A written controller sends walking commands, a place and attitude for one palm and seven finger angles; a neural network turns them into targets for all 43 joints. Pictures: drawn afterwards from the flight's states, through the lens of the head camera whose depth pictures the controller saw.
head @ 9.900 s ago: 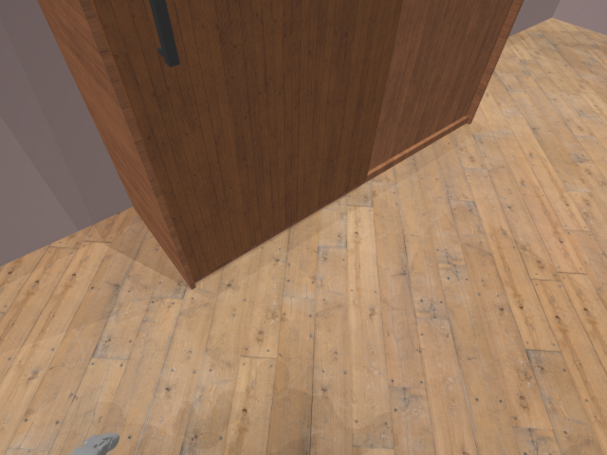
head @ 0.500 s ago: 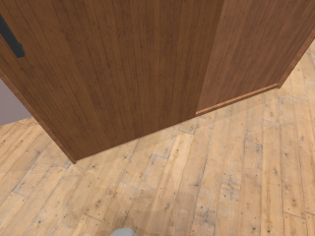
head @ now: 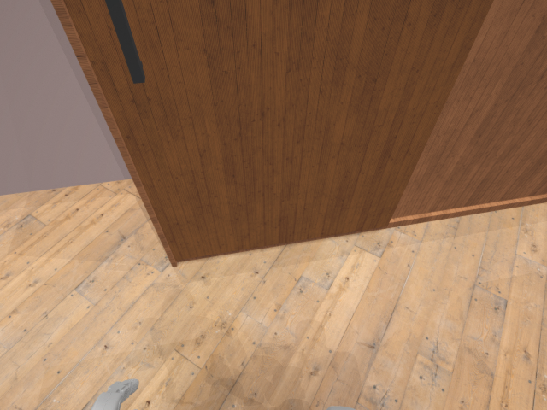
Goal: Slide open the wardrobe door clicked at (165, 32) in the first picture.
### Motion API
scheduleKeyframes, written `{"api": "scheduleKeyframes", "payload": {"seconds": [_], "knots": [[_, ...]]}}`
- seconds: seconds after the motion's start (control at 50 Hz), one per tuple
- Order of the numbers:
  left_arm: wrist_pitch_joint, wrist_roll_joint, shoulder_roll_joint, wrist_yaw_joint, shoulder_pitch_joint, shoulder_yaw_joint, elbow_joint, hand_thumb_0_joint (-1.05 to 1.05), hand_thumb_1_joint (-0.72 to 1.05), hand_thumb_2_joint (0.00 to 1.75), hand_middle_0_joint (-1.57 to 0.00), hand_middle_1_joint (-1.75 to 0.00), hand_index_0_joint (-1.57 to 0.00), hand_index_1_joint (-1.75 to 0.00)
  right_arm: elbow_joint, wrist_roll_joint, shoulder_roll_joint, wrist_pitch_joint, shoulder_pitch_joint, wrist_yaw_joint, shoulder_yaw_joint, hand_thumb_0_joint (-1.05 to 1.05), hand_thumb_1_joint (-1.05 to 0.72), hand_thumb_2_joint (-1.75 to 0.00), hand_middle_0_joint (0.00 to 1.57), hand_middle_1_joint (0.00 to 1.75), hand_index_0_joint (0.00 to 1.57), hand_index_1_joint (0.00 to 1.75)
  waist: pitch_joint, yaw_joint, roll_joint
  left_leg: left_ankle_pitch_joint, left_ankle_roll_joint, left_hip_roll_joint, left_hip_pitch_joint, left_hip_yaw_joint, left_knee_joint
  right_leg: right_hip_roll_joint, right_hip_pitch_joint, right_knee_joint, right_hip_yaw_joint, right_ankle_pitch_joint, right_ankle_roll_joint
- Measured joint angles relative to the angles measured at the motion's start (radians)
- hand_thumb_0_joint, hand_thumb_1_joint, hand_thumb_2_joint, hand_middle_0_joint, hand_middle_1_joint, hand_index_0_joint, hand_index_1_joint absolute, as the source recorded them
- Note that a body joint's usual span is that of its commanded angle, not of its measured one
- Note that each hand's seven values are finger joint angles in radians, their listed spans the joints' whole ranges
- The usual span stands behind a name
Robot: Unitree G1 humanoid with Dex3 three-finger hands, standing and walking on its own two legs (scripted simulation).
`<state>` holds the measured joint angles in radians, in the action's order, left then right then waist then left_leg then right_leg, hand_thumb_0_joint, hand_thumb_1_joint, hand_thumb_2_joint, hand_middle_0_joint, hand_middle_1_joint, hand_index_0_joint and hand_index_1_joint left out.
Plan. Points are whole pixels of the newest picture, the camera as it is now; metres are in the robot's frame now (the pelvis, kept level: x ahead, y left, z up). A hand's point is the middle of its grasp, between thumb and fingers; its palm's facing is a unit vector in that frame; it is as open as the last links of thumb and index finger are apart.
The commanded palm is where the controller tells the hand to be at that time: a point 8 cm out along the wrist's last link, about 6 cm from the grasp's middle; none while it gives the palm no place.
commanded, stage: turn to face it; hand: left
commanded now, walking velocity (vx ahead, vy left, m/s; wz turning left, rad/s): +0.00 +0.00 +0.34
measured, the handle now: (121, 16) +0.74 +0.32 +0.22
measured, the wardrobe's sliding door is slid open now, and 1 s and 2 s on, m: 0.00 0.00 0.00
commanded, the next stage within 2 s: take the last steps up to it in 0.22 s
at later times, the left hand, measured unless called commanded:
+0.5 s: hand out of the picture -0.07 +0.12 -0.15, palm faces +0.28 -0.92 -0.26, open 7.4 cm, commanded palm none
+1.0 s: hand out of the picture -0.01 +0.20 -0.18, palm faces +0.29 -0.94 -0.16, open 7.4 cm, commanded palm none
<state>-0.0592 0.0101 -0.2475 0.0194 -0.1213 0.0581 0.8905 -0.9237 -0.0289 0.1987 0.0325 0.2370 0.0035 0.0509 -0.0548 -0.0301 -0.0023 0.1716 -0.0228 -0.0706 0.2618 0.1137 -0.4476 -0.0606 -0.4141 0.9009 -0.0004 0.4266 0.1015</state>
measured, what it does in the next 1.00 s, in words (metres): steps on the spot: right foot, then left foot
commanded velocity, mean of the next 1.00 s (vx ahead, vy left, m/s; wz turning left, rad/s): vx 0.21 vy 0.01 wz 0.09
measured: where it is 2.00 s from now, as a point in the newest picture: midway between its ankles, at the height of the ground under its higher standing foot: (267, 387)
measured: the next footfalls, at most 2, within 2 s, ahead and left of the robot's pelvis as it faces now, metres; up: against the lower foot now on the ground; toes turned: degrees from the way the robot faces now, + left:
right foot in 0.10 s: +0.05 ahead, -0.13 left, +0.00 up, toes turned +1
left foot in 0.72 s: -0.06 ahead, +0.08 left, +0.00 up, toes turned +18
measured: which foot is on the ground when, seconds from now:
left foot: down 0.00-0.10, up 0.12-0.70, down 0.72-1.00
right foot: up 0.00-0.08, down 0.10-0.72, up 0.74-1.00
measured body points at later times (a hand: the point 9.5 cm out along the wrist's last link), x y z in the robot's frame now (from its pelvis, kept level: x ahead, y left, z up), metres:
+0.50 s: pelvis -0.04 -0.07 +0.01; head -0.03 -0.09 +0.46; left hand -0.08 +0.17 -0.13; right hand +0.05 -0.31 -0.16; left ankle -0.12 +0.10 -0.66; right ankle +0.01 -0.13 -0.74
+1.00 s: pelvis +0.01 +0.01 +0.00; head +0.01 +0.03 +0.45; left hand -0.03 +0.25 -0.16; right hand +0.03 -0.23 -0.14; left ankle -0.10 +0.07 -0.74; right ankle +0.12 -0.11 -0.66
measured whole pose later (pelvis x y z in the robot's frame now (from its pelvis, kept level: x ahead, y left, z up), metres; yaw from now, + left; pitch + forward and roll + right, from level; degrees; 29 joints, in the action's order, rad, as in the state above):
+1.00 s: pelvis +0.01 +0.01 +0.00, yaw +13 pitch -1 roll +0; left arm -0.02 0.03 -0.19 -0.02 -0.28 0.07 1.06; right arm -1.10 -0.01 0.15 -0.05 0.41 -0.03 0.03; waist 0.00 0.02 0.05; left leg 0.31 -0.05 -0.03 -0.06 -0.10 -0.27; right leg -0.10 -0.63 1.08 0.05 0.18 0.04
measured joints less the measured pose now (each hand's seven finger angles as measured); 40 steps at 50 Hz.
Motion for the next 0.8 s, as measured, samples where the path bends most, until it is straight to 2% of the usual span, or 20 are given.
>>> {"api": "scheduleKeyframes", "payload": {"seconds": [0.04, 0.08, 0.1, 0.12, 0.14, 0.18, 0.24, 0.32, 0.4, 0.48, 0.66, 0.72, 0.76, 0.8], "knots": [[0.006, -0.004, 0.011, 0.001, 0.011, -0.006, -0.008, 0.01, 0.91, 0.9, -0.2, -0.3, -0.2, -0.29, -0.007, -0.002, 0.006, 0.006, 0.012, -0.001, 0.004, 0.0, -0.9, -0.9, 0.21, 0.3, 0.2, 0.3, -0.002, -0.009, -0.015, -0.002, 0.014, -0.003, 0.016, 0.02, -0.014, 0.019, 0.043, -0.1, 0.004, 0.004, -0.01], [0.019, -0.008, 0.022, 0.001, 0.012, -0.013, -0.018, 0.01, 0.91, 0.9, -0.2, -0.3, -0.2, -0.29, -0.016, 0.0, 0.013, 0.012, 0.025, -0.001, 0.01, 0.0, -0.9, -0.9, 0.21, 0.3, 0.2, 0.3, 0.001, -0.011, -0.027, 0.003, 0.032, -0.007, 0.039, 0.037, -0.04, 0.035, 0.105, -0.241, 0.013, -0.059, -0.019], [0.028, -0.007, 0.028, 0.002, 0.008, -0.016, -0.022, 0.01, 0.91, 0.9, -0.2, -0.3, -0.2, -0.29, -0.02, 0.003, 0.018, 0.015, 0.03, 0.0, 0.014, 0.01, -0.9, -0.9, 0.21, 0.3, 0.2, 0.3, 0.004, -0.009, -0.033, 0.011, 0.043, -0.01, 0.055, 0.044, -0.065, 0.04, 0.136, -0.319, 0.02, -0.124, -0.039], [0.037, -0.002, 0.041, 0.004, 0.006, -0.019, -0.019, 0.01, 0.91, 0.9, -0.2, -0.3, -0.2, -0.29, -0.027, 0.007, 0.027, 0.019, 0.03, 0.0, 0.021, 0.01, -0.9, -0.9, 0.21, 0.3, 0.2, 0.3, -0.003, -0.009, -0.054, 0.056, 0.044, -0.003, 0.072, 0.052, -0.111, 0.052, 0.144, -0.331, 0.035, -0.157, -0.077], [0.041, 0.002, 0.05, 0.004, -0.001, -0.026, -0.019, 0.01, 0.91, 0.9, -0.2, -0.3, -0.2, -0.29, -0.034, 0.009, 0.032, 0.025, 0.031, -0.001, 0.027, 0.01, -0.9, -0.9, 0.21, 0.3, 0.2, 0.3, -0.005, -0.01, -0.063, 0.147, 0.046, -0.004, 0.099, 0.043, -0.189, 0.051, 0.147, -0.325, 0.048, -0.157, -0.108], [0.041, 0.005, 0.065, 0.004, -0.025, -0.033, -0.017, 0.01, 0.91, 0.9, -0.2, -0.3, -0.2, -0.29, -0.045, 0.005, 0.04, 0.04, 0.037, 0.001, 0.036, 0.01, -0.9, -0.9, 0.21, 0.3, 0.2, 0.3, 0.004, -0.007, -0.059, 0.247, 0.048, -0.013, 0.163, 0.008, -0.388, 0.033, 0.158, -0.331, 0.067, -0.147, -0.143], [0.036, 0.005, 0.081, 0.006, -0.062, -0.034, 0.002, 0.01, 0.91, 0.9, -0.2, -0.3, -0.2, -0.29, -0.055, -0.002, 0.054, 0.048, 0.035, 0.008, 0.045, 0.01, -0.91, -0.9, 0.2, 0.3, 0.2, 0.3, 0.01, 0.0, -0.051, 0.219, 0.057, 0.01, 0.219, -0.033, -0.611, 0.016, 0.182, -0.382, 0.081, -0.17, -0.152], [0.041, 0.004, 0.091, 0.005, -0.099, -0.035, 0.03, 0.01, 0.91, 0.9, -0.2, -0.3, -0.2, -0.29, -0.066, -0.002, 0.063, 0.045, 0.037, 0.008, 0.049, 0.01, -0.91, -0.9, 0.2, 0.3, 0.2, 0.3, 0.012, 0.005, -0.042, 0.16, 0.081, 0.055, 0.216, -0.042, -0.697, 0.003, 0.196, -0.426, 0.113, -0.2, -0.162], [0.054, 0.008, 0.098, 0.003, -0.138, -0.032, 0.054, 0.01, 0.91, 0.9, -0.2, -0.3, -0.2, -0.29, -0.088, -0.005, 0.063, 0.05, 0.032, 0.008, 0.045, 0.01, -0.91, -0.9, 0.2, 0.3, 0.2, 0.3, 0.017, 0.031, -0.032, 0.157, 0.094, 0.088, 0.167, -0.045, -0.648, 0.0, 0.193, -0.448, 0.144, -0.216, -0.169], [0.07, 0.015, 0.095, -0.001, -0.19, -0.026, 0.09, 0.01, 0.91, 0.9, -0.2, -0.3, -0.2, -0.29, -0.102, -0.008, 0.055, 0.048, 0.018, 0.015, 0.039, 0.01, -0.91, -0.9, 0.2, 0.3, 0.2, 0.3, 0.032, 0.06, -0.019, 0.178, 0.092, 0.112, 0.115, -0.082, -0.549, -0.002, 0.192, -0.483, 0.169, -0.237, -0.168], [0.076, 0.026, 0.065, -0.009, -0.301, -0.011, 0.2, 0.01, 0.91, 0.9, -0.2, -0.3, -0.2, -0.29, -0.085, 0.003, 0.004, -0.001, -0.049, 0.02, 0.014, 0.01, -0.91, -0.9, 0.2, 0.3, 0.19, 0.3, 0.063, 0.123, 0.025, 0.241, 0.043, 0.101, -0.016, -0.18, -0.192, -0.015, 0.199, -0.546, 0.194, -0.276, -0.139], [0.062, 0.017, 0.061, -0.011, -0.331, -0.006, 0.237, 0.01, 0.91, 0.9, -0.2, -0.3, -0.2, -0.29, -0.075, 0.008, -0.014, -0.036, -0.046, 0.012, 0.001, 0.0, -0.91, -0.9, 0.2, 0.3, 0.2, 0.3, 0.086, 0.116, 0.015, 0.185, 0.022, 0.1, -0.11, -0.195, 0.01, -0.008, 0.175, -0.473, 0.201, -0.219, -0.115], [0.04, 0.014, 0.058, -0.014, -0.332, -0.006, 0.257, 0.01, 0.91, 0.9, -0.2, -0.3, -0.2, -0.29, -0.079, 0.006, -0.037, -0.05, -0.038, 0.0, -0.005, 0.0, -0.91, -0.9, 0.2, 0.3, 0.2, 0.3, 0.085, 0.1, 0.026, 0.119, 0.0, 0.089, -0.123, -0.196, 0.01, -0.014, 0.122, -0.311, 0.164, -0.075, -0.099], [0.026, 0.019, 0.06, -0.02, -0.323, -0.006, 0.26, 0.01, 0.91, 0.9, -0.2, -0.3, -0.2, -0.29, -0.079, 0.009, -0.051, -0.06, -0.008, -0.016, -0.001, 0.0, -0.92, -0.9, 0.2, 0.3, 0.2, 0.3, 0.087, 0.082, 0.03, 0.129, -0.014, 0.08, -0.155, -0.199, 0.022, -0.012, 0.051, -0.13, 0.121, -0.037, -0.096]]}}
